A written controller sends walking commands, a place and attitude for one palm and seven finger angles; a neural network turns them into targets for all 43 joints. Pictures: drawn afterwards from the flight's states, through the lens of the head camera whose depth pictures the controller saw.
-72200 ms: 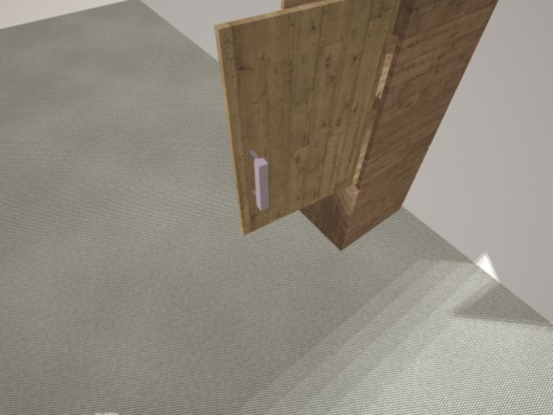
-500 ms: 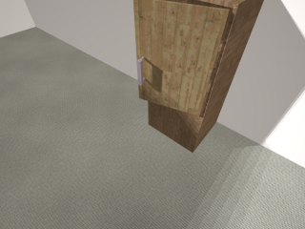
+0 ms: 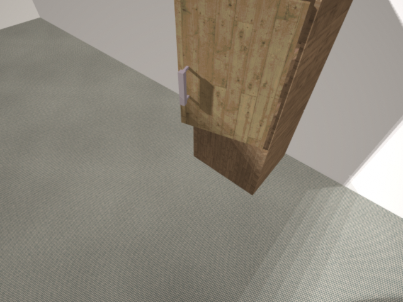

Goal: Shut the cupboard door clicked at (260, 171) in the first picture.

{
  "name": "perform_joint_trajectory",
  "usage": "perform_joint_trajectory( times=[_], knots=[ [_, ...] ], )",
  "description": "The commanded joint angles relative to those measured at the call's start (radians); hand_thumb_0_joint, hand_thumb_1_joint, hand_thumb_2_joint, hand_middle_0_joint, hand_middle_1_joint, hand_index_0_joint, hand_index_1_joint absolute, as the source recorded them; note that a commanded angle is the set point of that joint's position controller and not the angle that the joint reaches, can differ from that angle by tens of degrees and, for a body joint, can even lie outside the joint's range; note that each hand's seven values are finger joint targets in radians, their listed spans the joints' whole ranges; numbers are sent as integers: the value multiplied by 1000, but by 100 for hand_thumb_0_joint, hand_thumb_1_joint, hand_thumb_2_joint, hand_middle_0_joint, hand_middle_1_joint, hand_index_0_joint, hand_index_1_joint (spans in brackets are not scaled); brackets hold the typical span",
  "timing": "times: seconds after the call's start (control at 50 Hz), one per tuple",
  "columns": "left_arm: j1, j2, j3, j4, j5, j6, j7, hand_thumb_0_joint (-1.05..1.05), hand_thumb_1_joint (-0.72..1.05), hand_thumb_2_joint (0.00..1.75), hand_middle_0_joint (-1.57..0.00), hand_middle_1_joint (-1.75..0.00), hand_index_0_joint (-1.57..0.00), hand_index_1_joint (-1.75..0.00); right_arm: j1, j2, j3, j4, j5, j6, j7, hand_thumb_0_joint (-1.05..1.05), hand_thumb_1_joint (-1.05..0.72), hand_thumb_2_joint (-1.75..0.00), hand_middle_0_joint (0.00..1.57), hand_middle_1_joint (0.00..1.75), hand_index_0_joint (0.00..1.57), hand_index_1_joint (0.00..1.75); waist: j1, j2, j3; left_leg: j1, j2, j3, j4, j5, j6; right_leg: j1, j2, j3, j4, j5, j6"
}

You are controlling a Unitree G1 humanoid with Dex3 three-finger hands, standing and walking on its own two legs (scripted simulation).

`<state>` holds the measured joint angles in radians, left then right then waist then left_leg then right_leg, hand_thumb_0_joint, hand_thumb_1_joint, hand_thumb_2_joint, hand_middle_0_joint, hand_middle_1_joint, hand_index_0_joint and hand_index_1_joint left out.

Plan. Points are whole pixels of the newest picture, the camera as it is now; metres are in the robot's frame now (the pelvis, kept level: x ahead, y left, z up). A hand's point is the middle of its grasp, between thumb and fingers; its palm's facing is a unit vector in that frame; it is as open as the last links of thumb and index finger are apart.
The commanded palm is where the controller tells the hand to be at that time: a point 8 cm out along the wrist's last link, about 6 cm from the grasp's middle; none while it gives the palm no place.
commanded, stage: look to check the result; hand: left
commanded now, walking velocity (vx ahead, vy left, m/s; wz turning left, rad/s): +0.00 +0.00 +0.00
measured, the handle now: (184, 86) +0.90 +0.11 -0.11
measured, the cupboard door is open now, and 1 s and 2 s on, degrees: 16 16 16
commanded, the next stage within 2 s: walk to a spot facing it in 0.32 s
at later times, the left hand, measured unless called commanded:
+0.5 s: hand out of the picture +0.04 +0.19 -0.17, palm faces +0.01 -0.97 -0.24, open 7.4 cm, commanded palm none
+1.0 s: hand out of the picture +0.04 +0.24 -0.18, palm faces +0.25 -0.93 -0.26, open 7.4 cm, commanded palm none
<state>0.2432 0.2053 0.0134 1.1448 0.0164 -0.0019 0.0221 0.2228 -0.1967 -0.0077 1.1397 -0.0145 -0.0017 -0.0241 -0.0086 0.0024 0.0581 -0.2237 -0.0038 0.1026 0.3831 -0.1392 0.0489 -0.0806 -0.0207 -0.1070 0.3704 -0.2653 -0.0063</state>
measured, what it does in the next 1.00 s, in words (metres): lifts its right foot, turning left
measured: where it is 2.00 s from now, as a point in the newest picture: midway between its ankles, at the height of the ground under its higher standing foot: outside the picture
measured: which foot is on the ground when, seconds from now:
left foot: down 0.00-1.00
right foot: down 0.00-0.82, up 0.84-1.00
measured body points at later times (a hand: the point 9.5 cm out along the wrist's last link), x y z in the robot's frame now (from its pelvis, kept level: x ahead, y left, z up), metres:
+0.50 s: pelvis +0.02 -0.01 +0.00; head +0.04 -0.01 +0.45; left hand +0.04 +0.24 -0.15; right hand +0.06 -0.26 -0.15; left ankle +0.05 +0.09 -0.74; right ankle -0.04 -0.11 -0.74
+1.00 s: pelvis +0.01 +0.02 -0.02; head +0.07 +0.04 +0.43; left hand +0.02 +0.29 -0.16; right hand +0.11 -0.22 -0.16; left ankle +0.05 +0.11 -0.74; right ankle +0.00 -0.13 -0.67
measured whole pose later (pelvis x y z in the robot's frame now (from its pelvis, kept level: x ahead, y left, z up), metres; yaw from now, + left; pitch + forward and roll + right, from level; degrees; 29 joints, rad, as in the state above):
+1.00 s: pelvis +0.01 +0.02 -0.02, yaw +15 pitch +2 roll -1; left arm 0.14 0.22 0.08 0.94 0.03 0.06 0.02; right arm 0.21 -0.21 -0.05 0.96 -0.04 0.03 -0.01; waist -0.03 0.01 0.13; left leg -0.40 -0.04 0.03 0.57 -0.20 0.07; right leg -0.47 -0.06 -0.02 1.11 -0.44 0.03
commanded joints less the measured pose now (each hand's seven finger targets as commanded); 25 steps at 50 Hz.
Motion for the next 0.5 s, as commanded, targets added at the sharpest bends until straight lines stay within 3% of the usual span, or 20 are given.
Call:
perform_joint_trajectory(
  times=[0.0, 0.38, 0.42, 0.48],
  knots=[
    [47, 130, 21, -27, -2, -15, 6, 0, 90, 90, -20, -30, -20, -30, 19, -148, -21, -36, 2, -11, -8, 0, -90, -90, 20, 30, 20, 30, 1, 0, -29, 93, 129, -155, -61, 91, -8, -73, -109, 111, -96, 93, -40],
    [29, 165, 23, -30, 0, -20, 5, 0, 90, 90, -20, -30, -20, -30, -27, -181, -17, -40, 4, -14, -7, 0, -90, -90, 20, 30, 20, 30, 5, -10, -39, 125, 131, -152, -62, 164, -11, -28, -116, 109, -116, 173, -35],
    [24, 160, 22, -29, -1, -18, 5, 0, 90, 90, -20, -30, -20, -30, -29, -176, -17, -36, 2, -15, -7, 0, -90, -90, 20, 30, 20, 30, 5, 7, -32, 122, 130, -150, -64, 165, -11, -26, -121, 105, -115, 171, -35],
    [56, 112, 23, -32, -3, 0, 13, 0, 90, 90, -20, -30, -20, -30, 5, -112, -7, -42, 1, 1, -3, 0, -90, -90, 20, 30, 20, 30, 6, -9, -24, 68, 118, -146, -12, 207, -23, -17, -131, 66, -51, 194, -24]
  ],
)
